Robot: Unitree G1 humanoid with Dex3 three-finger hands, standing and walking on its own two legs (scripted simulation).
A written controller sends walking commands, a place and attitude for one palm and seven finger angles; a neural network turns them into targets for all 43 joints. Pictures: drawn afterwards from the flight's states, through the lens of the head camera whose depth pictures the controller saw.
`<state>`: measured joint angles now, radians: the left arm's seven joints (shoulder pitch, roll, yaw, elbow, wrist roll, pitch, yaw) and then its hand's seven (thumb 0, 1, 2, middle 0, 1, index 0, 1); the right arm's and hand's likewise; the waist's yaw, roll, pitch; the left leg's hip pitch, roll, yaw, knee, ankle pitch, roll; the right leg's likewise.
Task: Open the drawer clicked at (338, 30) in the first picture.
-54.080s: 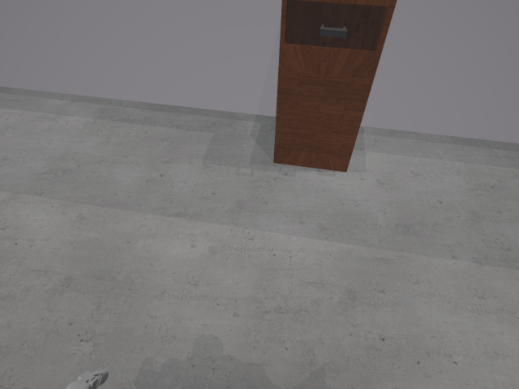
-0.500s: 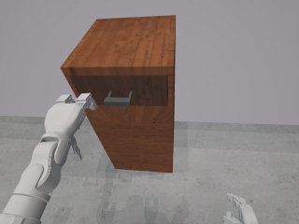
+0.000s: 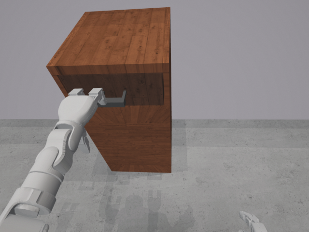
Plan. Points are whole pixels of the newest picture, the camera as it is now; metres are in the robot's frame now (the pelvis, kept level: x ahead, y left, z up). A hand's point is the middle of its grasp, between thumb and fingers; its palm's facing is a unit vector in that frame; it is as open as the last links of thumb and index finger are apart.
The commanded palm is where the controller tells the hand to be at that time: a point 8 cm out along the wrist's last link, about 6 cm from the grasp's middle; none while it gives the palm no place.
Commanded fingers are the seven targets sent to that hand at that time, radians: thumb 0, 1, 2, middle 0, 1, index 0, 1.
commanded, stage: move the hooked fingers above the handle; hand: left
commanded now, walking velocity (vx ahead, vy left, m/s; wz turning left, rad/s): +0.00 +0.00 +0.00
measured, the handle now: (112, 97) +0.55 +0.22 -0.01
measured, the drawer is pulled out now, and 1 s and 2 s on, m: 0.00 0.00 0.00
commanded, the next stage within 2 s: none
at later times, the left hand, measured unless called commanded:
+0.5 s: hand (95, 111) +0.42 +0.22 +0.07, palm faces -0.02 -0.03 -1.00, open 13.8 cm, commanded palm +0.40 +0.24 +0.13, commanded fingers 0.00 -0.50 0.30 -0.30 -1.20 -0.30 -1.20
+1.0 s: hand (104, 102) +0.47 +0.21 +0.05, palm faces -0.03 -0.02 -1.00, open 13.8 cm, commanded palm +0.45 +0.23 +0.11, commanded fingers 0.00 -0.50 0.30 -0.30 -1.20 -0.30 -1.20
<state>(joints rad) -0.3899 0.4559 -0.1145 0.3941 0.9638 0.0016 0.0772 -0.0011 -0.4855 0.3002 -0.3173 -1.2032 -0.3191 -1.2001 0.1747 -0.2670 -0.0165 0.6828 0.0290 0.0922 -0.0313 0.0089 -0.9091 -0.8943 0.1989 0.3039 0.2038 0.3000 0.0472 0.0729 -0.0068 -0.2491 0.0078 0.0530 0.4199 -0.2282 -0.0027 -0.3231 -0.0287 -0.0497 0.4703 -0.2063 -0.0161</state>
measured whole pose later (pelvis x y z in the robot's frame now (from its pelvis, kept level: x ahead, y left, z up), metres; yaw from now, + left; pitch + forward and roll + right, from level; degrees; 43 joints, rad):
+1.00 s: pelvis +0.01 +0.01 -0.01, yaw -1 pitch +12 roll +0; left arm -0.75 0.46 -0.07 0.91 1.06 -0.08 0.22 0.00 -0.48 0.30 -0.32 -1.20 -0.32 -1.20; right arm 0.31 -0.26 -0.06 0.71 0.01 0.10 -0.02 0.01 -0.91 -0.89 0.20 0.30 0.20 0.30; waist -0.05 0.04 -0.08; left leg -0.47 0.02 0.06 0.58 -0.31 0.01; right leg -0.53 -0.03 -0.03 0.59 -0.26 -0.01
